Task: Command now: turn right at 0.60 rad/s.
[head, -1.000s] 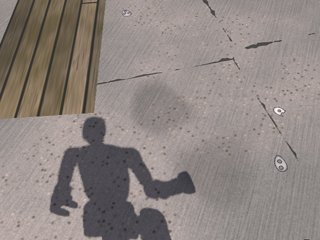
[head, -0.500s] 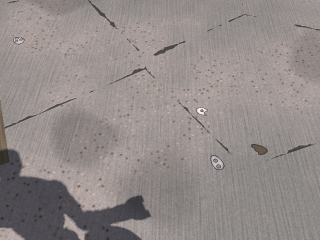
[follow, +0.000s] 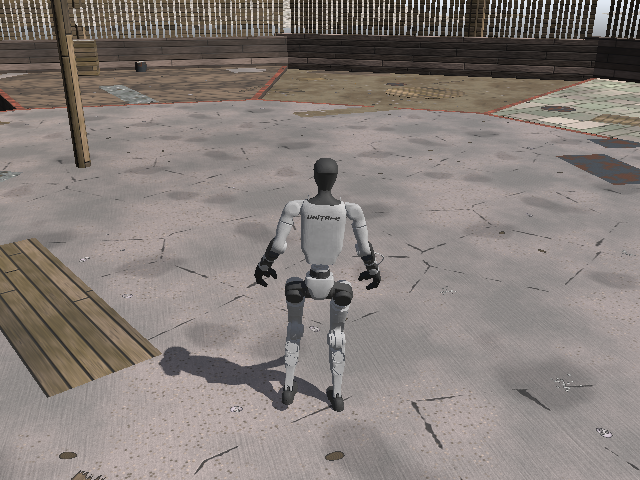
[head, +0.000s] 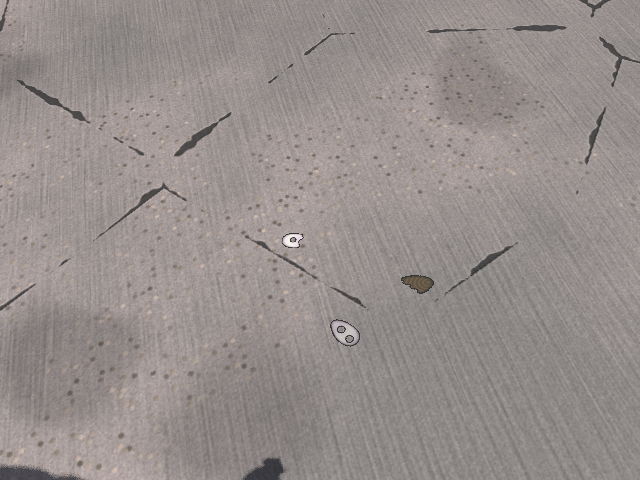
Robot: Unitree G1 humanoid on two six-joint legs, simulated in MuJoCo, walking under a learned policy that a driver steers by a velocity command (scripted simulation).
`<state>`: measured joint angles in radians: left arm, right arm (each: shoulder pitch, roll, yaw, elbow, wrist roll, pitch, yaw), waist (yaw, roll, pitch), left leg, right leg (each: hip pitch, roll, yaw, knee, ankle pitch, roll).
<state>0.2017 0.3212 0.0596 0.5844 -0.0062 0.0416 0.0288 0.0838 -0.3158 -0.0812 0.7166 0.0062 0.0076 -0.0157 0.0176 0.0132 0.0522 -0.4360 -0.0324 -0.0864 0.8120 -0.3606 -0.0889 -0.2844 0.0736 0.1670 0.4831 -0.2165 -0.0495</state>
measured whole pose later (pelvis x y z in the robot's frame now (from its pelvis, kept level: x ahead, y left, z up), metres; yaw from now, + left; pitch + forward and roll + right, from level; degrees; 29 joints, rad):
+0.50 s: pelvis +0.02 +0.01 +0.00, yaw -11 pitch +1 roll +0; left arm 0.22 0.29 0.05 0.66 -0.02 0.03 0.01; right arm 0.22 -0.27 -0.04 0.76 0.02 0.01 0.00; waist -0.03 -0.01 0.03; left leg -0.20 0.02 -0.02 0.47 -0.28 -0.01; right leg -0.20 0.00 0.03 0.49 -0.33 0.02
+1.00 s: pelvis +0.09 +0.00 -0.01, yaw -12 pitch +0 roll +0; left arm 0.27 0.27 0.03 0.78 0.01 0.02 0.03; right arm 0.09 -0.26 -0.02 0.76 0.00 -0.01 0.01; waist 0.01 -0.02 0.04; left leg -0.29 -0.01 0.03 0.54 -0.24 0.02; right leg -0.05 0.00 0.04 0.46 -0.40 0.00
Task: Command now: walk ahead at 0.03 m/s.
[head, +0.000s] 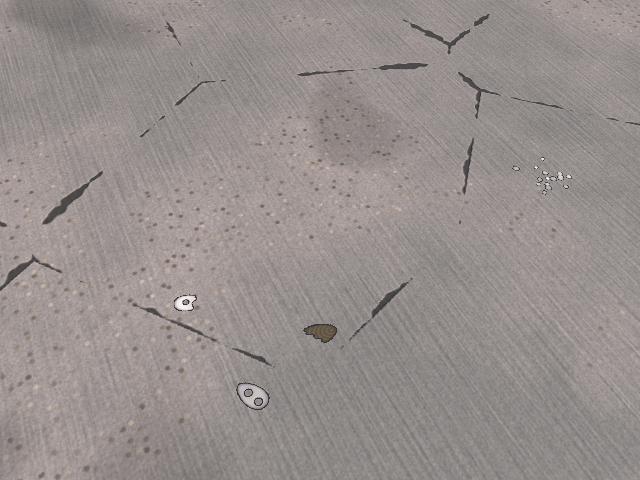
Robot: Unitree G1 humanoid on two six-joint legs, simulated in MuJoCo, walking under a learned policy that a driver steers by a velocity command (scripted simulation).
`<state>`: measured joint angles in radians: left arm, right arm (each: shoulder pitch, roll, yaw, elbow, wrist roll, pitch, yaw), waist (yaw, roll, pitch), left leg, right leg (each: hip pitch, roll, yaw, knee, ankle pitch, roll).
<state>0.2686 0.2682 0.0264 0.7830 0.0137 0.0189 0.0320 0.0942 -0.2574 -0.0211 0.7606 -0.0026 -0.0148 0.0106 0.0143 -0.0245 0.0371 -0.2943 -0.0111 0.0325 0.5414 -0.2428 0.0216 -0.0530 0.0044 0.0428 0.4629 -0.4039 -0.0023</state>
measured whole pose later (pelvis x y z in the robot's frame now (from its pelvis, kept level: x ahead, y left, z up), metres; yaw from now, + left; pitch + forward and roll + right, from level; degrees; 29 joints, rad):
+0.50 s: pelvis -0.01 +0.01 +0.00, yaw +1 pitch -2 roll +0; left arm 0.32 0.24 0.03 0.95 0.01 0.02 0.05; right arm 0.09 -0.25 -0.03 0.97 0.00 0.01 -0.01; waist 0.00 0.00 0.05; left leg -0.28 -0.03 0.02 0.53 -0.21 0.04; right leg -0.04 -0.01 0.03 0.45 -0.38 0.02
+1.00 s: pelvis +0.04 +0.03 +0.00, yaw +1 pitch +0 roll +0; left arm 0.44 0.24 0.04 1.01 -0.03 -0.07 0.03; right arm 0.19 -0.26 -0.07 1.02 0.03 -0.10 0.03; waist -0.01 -0.03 0.02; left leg -0.26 -0.05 0.07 0.56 -0.30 0.07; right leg -0.19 -0.02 0.08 0.89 -0.46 0.00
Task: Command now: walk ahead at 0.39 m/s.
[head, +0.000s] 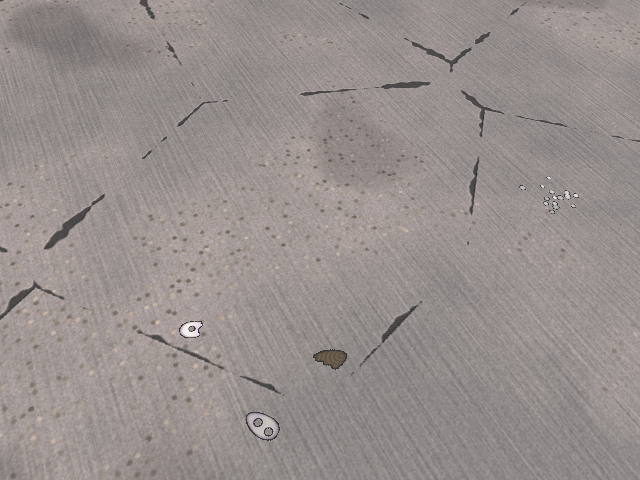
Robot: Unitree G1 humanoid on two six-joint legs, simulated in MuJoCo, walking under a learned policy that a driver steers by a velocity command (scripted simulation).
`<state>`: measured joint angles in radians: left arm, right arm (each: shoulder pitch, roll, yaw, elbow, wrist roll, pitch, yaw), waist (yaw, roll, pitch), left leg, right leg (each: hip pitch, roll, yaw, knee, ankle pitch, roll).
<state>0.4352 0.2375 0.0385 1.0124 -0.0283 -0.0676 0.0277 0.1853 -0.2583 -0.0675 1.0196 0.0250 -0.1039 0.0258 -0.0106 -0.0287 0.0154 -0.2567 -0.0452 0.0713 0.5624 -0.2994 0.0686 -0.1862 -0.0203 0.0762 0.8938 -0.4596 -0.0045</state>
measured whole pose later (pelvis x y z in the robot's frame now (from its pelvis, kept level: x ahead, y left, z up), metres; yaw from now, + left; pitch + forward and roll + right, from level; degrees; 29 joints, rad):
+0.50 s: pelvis +0.25 -0.06 -0.01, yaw +0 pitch +1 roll +0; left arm 0.05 0.25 0.05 0.82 -0.01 -0.11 -0.04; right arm 0.39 -0.27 -0.03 1.04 0.02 -0.07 0.00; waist -0.04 0.01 0.06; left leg -0.13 -0.01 -0.05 0.99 -0.50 0.04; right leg -0.46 0.02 -0.06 0.58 -0.14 -0.06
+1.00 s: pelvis +0.52 -0.02 -0.01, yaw +8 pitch +2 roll -2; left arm 0.34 0.28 0.06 0.98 0.00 -0.06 0.02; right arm 0.05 -0.25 -0.04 0.81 0.02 -0.07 0.06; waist 0.05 0.02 0.03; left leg -0.52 0.02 0.05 0.55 -0.08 0.10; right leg 0.12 0.01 -0.17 0.31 -0.44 0.01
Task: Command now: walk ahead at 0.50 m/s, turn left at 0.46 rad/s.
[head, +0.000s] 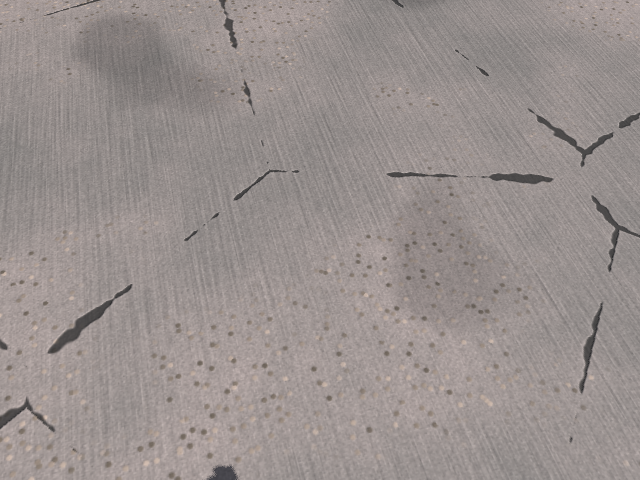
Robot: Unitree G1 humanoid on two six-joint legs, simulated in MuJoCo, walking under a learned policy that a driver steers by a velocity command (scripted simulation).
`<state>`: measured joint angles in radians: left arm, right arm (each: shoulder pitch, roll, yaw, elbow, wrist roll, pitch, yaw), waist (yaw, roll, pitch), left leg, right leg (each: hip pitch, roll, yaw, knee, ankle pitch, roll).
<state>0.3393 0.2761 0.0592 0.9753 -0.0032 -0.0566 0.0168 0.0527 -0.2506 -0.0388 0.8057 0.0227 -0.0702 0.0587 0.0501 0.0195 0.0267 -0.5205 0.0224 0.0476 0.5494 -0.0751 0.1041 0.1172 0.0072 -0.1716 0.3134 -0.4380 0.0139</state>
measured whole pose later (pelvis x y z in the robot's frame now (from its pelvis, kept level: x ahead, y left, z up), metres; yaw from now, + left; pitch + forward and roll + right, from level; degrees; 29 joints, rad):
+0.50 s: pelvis +0.29 +0.01 +0.01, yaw +17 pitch +3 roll +0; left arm 0.00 0.28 0.04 0.73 0.00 -0.13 -0.02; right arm 0.40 -0.29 -0.08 0.80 0.02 -0.04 -0.02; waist -0.09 -0.03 0.01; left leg -0.05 -0.11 -0.23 0.47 -0.43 0.06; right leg -0.46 0.01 0.06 0.43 -0.02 -0.01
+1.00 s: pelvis +0.52 +0.12 +0.01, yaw +35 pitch +2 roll -2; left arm 0.32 0.31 0.08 0.86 -0.03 -0.06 0.00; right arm 0.07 -0.27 -0.06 0.59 0.02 -0.02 0.05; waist 0.09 0.02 0.05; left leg -0.57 0.05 0.04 0.62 -0.12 0.08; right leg 0.09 -0.04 -0.25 0.30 -0.41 0.05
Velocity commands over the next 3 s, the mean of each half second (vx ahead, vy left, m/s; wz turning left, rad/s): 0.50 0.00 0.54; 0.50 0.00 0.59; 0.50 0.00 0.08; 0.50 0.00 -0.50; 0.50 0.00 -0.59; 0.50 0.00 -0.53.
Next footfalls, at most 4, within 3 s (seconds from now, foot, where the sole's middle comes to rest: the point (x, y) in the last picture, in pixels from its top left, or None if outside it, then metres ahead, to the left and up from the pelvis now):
0.50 right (371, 469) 0.49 -0.06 -0.76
1.02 left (202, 401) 0.61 0.30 -0.76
1.58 right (224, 258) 1.00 0.32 -0.76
2.06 left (123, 206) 1.15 0.61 -0.76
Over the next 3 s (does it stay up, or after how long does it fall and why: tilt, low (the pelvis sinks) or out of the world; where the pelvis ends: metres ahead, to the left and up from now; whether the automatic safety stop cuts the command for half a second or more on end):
stays up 1.54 0.46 0.02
